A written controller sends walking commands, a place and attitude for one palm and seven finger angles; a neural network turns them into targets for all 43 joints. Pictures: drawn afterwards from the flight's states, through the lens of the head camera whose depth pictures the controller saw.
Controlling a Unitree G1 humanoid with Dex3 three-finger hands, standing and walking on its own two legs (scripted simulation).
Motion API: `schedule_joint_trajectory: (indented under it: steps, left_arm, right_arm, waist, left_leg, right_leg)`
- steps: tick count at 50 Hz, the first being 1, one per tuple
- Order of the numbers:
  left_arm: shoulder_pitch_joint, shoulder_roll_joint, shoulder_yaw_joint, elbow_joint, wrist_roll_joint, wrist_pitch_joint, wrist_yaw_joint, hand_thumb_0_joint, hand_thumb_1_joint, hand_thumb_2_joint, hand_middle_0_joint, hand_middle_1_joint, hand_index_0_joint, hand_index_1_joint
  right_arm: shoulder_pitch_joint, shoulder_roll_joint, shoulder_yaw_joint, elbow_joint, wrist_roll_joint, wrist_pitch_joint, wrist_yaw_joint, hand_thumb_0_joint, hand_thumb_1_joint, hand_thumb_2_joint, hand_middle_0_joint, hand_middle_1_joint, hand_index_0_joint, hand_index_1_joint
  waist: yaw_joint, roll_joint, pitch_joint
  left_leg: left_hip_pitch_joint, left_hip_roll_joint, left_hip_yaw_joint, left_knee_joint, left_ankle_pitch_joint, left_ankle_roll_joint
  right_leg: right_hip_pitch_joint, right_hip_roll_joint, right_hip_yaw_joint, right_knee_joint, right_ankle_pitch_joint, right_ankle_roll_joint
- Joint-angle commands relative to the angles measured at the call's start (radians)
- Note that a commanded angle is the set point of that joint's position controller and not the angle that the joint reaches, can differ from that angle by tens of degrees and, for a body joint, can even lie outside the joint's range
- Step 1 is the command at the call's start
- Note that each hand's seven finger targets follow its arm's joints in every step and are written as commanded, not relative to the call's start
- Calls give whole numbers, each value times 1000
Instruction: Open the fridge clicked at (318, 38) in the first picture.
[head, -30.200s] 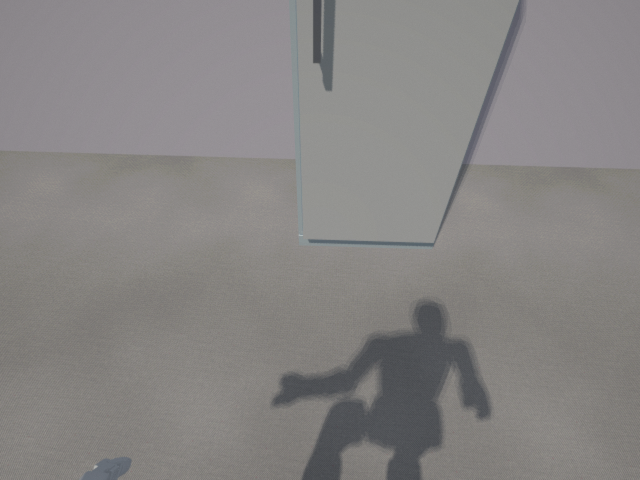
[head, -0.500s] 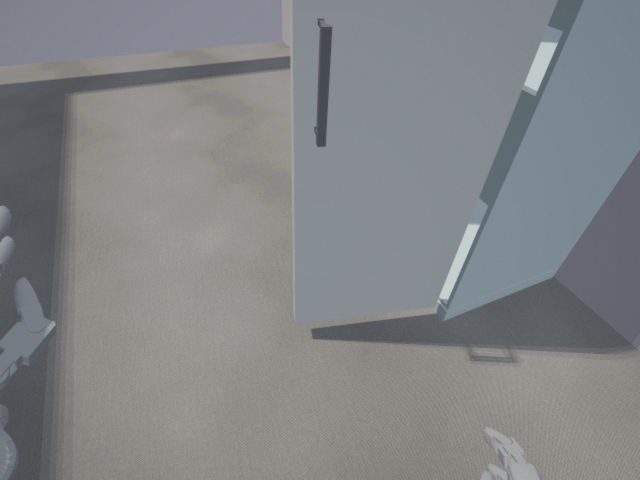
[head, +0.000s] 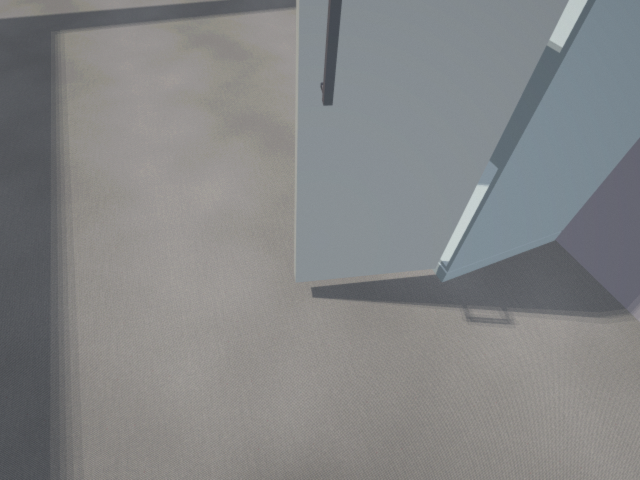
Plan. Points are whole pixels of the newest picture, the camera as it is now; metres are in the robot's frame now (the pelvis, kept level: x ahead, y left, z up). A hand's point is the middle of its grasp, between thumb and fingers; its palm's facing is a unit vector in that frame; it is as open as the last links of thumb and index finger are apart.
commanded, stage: let the arm hang, fingers relaxed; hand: left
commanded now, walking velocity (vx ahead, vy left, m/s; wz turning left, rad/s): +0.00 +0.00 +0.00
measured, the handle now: (329, 38) +0.79 +0.03 +0.17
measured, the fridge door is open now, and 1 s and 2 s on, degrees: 75 75 75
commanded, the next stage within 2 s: look to check the result in 0.62 s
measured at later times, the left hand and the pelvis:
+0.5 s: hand out of the picture +0.01 +0.20 -0.17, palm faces -0.02 -0.98 -0.21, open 7.4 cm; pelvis +0.00 +0.01 +0.01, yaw -1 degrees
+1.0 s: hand out of the picture +0.00 +0.19 -0.17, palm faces -0.03 -0.98 -0.21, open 7.4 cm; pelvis +0.01 +0.00 +0.01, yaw -2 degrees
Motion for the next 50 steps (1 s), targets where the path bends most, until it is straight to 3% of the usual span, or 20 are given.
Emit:
schedule_joint_trajectory:
  steps: [1, 10, 17, 31, 50]
  left_arm:
    - [-11, 117, 18, -15, 2, -38, 8, 0, 900, 900, -200, -300, -200, -300]
    - [19, 107, 12, 70, 3, -37, 16, 0, 900, 900, -200, -300, -200, -300]
    - [7, 95, 13, 82, 7, -35, 18, 0, 900, 900, -200, -300, -200, -300]
    - [-15, 86, 14, 81, 6, -46, 19, 0, 900, 900, -200, -300, -200, -300]
    - [-13, 85, 13, 96, 1, -49, 22, 0, 900, 900, -200, -300, -200, -300]
  right_arm:
    - [2, -125, -34, -28, 10, -38, -12, 0, -900, -900, 200, 300, 200, 300]
    - [8, -129, -37, 42, 13, -42, -14, 0, -900, -900, 200, 300, 200, 300]
    - [-8, -107, -38, 63, 9, -42, -11, 0, -900, -900, 200, 300, 200, 300]
    - [-25, -88, -35, 73, 11, -48, -12, 0, -900, -900, 200, 300, 200, 300]
    - [-33, -95, -30, 89, 16, -48, -17, 0, -900, -900, 200, 300, 200, 300]
  waist:
    - [-10, 27, -54]
    - [4, -7, 0]
    - [4, 33, 23]
    - [-1, 19, 2]
    - [2, 17, -13]
  left_leg:
    - [128, 84, -100, -133, -19, 8]
    - [112, 94, -109, -206, -77, 17]
    - [88, 91, -111, -247, -138, 12]
    - [143, 81, -74, -206, -3, 6]
    - [178, 92, -62, -178, 85, 7]
  right_leg:
    - [-88, -88, 85, -142, -33, -55]
    - [-84, -81, 68, -136, -40, -46]
    - [-88, -80, 68, -128, -48, -37]
    - [-91, -93, 82, -149, 9, -37]
    - [-62, -93, 82, -162, 59, -39]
